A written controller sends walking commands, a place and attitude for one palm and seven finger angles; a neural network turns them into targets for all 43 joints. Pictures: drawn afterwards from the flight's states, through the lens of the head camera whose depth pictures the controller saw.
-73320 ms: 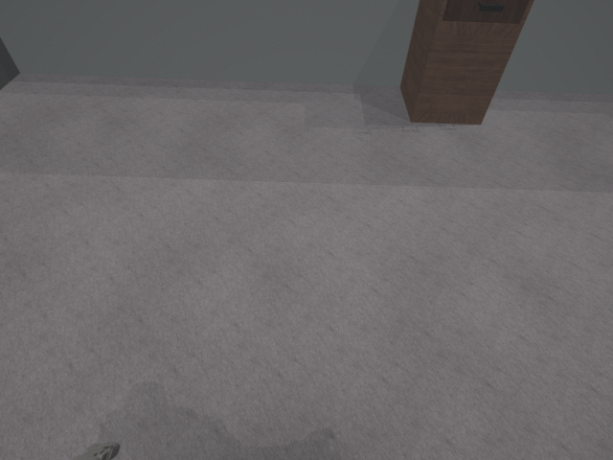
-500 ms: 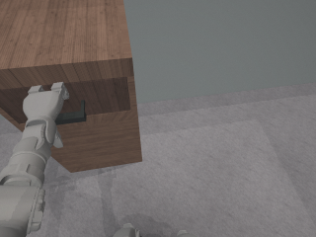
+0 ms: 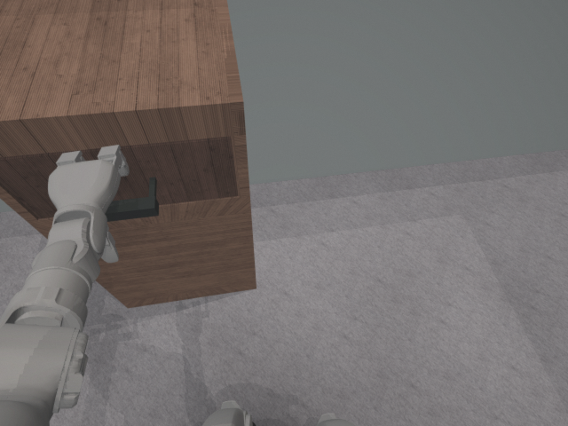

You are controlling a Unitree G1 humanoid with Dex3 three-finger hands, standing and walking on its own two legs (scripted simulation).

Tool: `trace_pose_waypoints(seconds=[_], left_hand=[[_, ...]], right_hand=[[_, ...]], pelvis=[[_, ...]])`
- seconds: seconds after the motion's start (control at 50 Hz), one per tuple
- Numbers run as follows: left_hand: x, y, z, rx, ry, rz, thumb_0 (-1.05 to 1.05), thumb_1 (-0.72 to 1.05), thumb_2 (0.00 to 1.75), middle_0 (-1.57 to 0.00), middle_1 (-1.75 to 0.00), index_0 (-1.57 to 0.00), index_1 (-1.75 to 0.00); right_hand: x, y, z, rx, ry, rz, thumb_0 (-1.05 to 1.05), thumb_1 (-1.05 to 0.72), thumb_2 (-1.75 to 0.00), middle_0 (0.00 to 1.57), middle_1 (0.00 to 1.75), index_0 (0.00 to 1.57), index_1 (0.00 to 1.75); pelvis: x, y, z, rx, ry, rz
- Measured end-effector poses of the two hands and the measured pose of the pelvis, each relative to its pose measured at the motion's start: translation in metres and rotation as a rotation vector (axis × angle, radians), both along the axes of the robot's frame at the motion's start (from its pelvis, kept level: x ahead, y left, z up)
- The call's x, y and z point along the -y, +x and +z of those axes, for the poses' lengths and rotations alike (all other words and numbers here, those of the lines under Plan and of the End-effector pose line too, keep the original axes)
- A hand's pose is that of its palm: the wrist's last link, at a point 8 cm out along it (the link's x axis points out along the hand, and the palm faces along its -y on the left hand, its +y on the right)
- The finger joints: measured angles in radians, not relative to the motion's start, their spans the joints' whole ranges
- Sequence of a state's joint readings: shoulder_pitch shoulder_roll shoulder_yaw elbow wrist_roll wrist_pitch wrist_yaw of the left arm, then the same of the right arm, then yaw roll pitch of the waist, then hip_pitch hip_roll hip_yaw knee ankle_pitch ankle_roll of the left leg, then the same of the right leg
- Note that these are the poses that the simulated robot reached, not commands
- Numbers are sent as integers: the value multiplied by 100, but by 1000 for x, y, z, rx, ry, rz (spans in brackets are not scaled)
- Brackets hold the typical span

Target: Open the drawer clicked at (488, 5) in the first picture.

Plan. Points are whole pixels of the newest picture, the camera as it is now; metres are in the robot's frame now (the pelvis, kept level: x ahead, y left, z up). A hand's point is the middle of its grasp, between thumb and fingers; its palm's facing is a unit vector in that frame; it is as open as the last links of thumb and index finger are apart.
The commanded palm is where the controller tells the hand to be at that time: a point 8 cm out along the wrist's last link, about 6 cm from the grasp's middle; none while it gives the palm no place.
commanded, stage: re-aim the fingers above the handle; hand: left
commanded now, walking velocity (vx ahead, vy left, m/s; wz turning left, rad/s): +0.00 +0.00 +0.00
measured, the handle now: (126, 198) +0.50 +0.27 -0.06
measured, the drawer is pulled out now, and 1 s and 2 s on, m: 0.00 0.00 0.00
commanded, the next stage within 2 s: lower the fingers behind the handle in 1.02 s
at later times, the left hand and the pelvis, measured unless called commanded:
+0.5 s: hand (110, 210) +0.43 +0.26 +0.00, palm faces -0.08 -0.05 -1.00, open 13.8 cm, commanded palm +0.42 +0.25 +0.06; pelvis +0.01 +0.00 +0.01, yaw +1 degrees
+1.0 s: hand (112, 207) +0.44 +0.25 +0.01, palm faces -0.06 -0.04 -1.00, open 13.8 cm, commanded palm +0.42 +0.25 +0.06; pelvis +0.00 -0.01 +0.00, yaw +0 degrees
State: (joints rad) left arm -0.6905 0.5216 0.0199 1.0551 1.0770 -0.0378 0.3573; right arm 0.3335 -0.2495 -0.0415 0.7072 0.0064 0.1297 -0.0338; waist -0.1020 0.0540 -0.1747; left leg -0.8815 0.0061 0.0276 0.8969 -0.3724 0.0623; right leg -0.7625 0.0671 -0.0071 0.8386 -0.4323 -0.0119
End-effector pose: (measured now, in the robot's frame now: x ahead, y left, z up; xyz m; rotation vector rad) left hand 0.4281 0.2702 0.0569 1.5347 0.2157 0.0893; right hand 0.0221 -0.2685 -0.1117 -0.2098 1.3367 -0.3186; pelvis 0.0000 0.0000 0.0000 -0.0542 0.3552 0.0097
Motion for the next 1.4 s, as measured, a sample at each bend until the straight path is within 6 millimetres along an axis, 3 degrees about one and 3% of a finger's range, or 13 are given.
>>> trace_pose_waypoints(seconds=[0.18,0.38,0.56,0.68,0.96,1.2,1.4], left_hand=[[19,2,-4,39,-30,-62,0,-49,30,-32,-120,-31,-120],[4,-4,0,4,5,26,0,-49,30,-31,-120,-31,-120],[16,-10,1,21,-22,-56,0,-49,30,-31,-120,-31,-120],[15,-7,1,48,2,-19,0,-49,30,-31,-120,-31,-120],[21,-6,6,22,-8,-28,0,-49,30,-31,-120,-31,-120],[9,-14,1,13,-2,-12,0,-49,30,-31,-120,-31,-120],[16,-11,-16,16,-10,-45,0,-49,30,-31,-120,-31,-120]], right_hand=[[-3,-1,-1,-15,5,-3,1,-90,-90,20,30,20,30],[-3,2,-1,-9,25,-15,1,-90,-90,20,30,20,30],[1,13,2,16,9,9,1,-90,-90,20,30,20,30],[5,17,-1,28,9,14,1,-90,-90,20,30,20,30],[6,5,0,15,17,-9,1,-90,-90,20,30,20,30],[8,1,-1,1,11,-7,1,-90,-90,20,30,20,30],[7,4,-5,7,-4,14,1,-90,-90,20,30,20,30]], pelvis=[[-1,4,-1,-4,-1,3],[0,7,3,13,5,-6],[3,7,4,21,6,9],[4,4,1,13,7,6],[9,4,4,22,12,-1],[8,3,3,20,9,3],[5,-1,-5,-9,3,9]])
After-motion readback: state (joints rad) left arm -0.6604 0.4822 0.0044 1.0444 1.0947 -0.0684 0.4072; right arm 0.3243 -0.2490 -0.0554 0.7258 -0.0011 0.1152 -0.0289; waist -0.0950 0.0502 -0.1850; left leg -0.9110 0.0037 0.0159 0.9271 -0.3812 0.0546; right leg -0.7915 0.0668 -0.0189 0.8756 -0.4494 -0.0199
